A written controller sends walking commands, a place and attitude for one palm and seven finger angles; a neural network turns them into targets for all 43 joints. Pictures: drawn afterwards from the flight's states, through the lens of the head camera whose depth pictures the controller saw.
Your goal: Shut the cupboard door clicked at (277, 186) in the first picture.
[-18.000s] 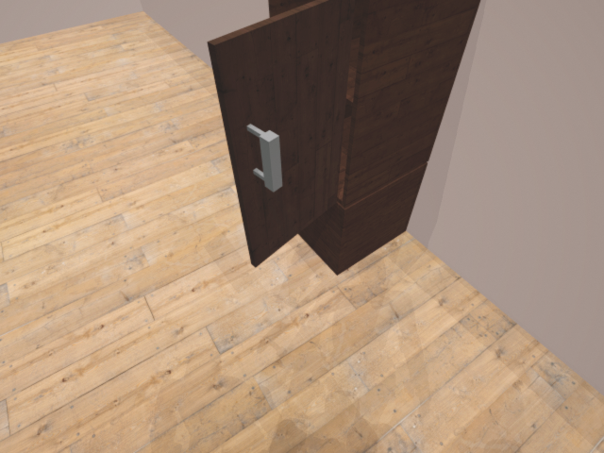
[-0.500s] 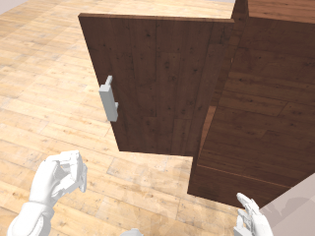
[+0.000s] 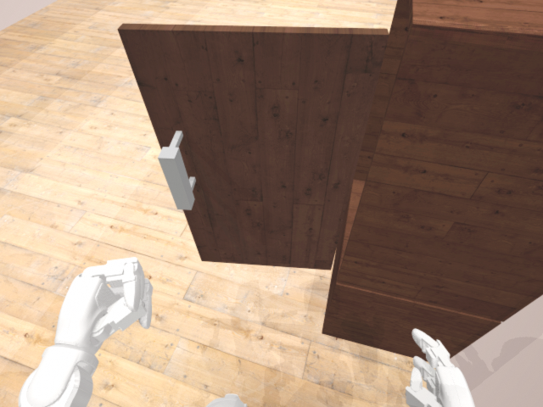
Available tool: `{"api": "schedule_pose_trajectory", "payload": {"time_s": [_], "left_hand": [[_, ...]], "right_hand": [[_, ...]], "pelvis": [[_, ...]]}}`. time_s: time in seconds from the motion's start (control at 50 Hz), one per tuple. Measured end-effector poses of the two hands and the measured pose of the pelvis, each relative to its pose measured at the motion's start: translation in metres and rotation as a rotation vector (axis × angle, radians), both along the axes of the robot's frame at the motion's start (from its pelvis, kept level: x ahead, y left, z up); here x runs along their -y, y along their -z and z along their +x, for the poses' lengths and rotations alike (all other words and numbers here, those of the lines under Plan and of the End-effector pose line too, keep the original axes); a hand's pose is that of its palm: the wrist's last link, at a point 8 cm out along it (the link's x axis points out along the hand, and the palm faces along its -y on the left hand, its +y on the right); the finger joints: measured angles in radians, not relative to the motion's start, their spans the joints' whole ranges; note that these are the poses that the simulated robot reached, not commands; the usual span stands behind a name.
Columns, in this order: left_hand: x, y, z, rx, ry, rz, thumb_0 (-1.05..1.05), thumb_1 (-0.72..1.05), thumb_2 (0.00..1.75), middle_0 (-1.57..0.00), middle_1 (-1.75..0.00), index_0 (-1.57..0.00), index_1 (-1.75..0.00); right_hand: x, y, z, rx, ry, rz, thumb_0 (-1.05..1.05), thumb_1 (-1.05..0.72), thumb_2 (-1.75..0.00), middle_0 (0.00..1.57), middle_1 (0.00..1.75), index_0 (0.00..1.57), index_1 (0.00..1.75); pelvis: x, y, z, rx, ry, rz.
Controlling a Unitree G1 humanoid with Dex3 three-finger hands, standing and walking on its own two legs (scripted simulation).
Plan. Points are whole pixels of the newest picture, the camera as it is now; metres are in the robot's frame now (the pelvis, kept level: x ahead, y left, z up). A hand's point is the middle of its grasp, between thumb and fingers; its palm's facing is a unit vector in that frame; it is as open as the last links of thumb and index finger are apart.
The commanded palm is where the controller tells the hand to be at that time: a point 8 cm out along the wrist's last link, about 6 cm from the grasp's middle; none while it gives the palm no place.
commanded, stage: bring the fist close to the handle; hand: left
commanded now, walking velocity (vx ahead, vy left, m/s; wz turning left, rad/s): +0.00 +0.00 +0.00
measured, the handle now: (181, 170) +0.47 +0.19 +0.08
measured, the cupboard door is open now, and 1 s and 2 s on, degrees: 100 100 90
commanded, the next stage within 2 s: push the door shut along its arc in 1.26 s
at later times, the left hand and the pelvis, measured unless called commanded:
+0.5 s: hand (168, 252) +0.31 +0.17 +0.08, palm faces -0.06 -1.00 -0.02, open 3.1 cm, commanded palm +0.30 +0.22 +0.08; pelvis +0.01 +0.01 +0.00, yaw -1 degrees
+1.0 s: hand (193, 212) +0.38 +0.15 +0.08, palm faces -0.04 -1.00 -0.02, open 3.1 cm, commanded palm +0.36 +0.20 +0.08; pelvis +0.01 +0.01 +0.01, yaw -2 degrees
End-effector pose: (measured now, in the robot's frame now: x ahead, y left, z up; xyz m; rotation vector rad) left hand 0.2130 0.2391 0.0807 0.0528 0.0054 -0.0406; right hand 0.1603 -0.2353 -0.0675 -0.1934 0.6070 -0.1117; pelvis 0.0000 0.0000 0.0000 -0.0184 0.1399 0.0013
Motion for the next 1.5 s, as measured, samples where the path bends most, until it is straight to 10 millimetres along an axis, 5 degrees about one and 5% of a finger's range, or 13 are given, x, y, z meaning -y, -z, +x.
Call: {"api": "schedule_pose_trajectory", "payload": {"time_s": [0.6,0.9,1.14,1.5], "left_hand": [[0.02,0.004,0.1,0.008,0.024,-0.028,0.02,0.9,0.9,-1.3,-1.5,-1.3,-1.5],[0.035,0.002,0.147,0.0,0.011,-0.03,0.02,0.9,0.9,-1.3,-1.5,-1.3,-1.5],[0.033,0.004,0.147,0.005,-0.006,-0.023,0.02,0.9,0.9,-1.3,-1.5,-1.3,-1.5],[0.028,0.004,0.146,0.0,0.018,-0.022,0.02,0.9,0.9,-1.3,-1.5,-1.3,-1.5]], "right_hand": [[0.001,0.01,-0.022,-0.141,0.062,-0.006,0.01,-0.9,-0.9,0.2,0.3,0.2,0.3],[0.006,0.021,-0.048,-0.262,0.106,0.011,0.01,-0.91,-0.9,0.2,0.3,0.2,0.3],[0.017,0.023,-0.061,-0.312,0.141,0.01,0.01,-0.91,-0.9,0.2,0.3,0.2,0.3],[0.018,0.02,-0.05,-0.289,0.126,0.004,0.01,-0.91,-0.9,0.2,0.3,0.2,0.3]], "pelvis": [[-0.01,-0.005,0.005,-0.021,0.017,0.008],[-0.01,-0.007,0.008,-0.037,0.032,0.013],[-0.006,-0.009,0.008,-0.035,0.039,0.017],[-0.003,-0.009,0.005,-0.03,0.03,0.014]]}}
